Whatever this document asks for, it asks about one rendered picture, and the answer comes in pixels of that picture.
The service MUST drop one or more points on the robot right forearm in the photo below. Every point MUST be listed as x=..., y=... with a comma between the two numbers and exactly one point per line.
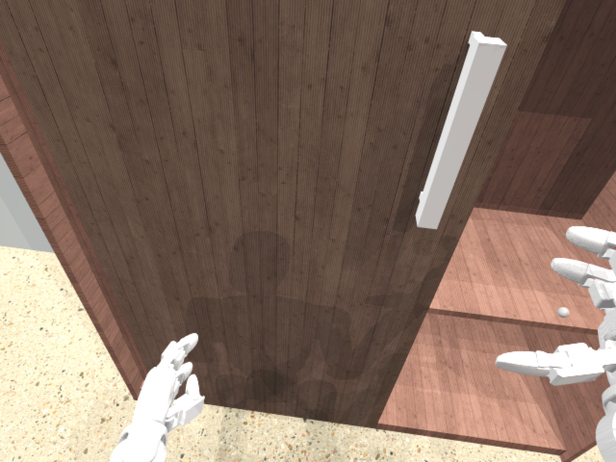
x=606, y=428

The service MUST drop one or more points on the right robot hand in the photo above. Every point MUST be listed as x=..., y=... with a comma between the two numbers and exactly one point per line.
x=577, y=362

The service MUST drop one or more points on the handle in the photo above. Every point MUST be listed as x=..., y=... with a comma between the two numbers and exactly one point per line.
x=475, y=81

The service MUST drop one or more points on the robot left forearm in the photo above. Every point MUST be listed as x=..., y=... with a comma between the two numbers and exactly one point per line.
x=142, y=441

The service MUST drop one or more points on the left robot hand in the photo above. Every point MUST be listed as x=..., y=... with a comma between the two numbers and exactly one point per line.
x=161, y=386

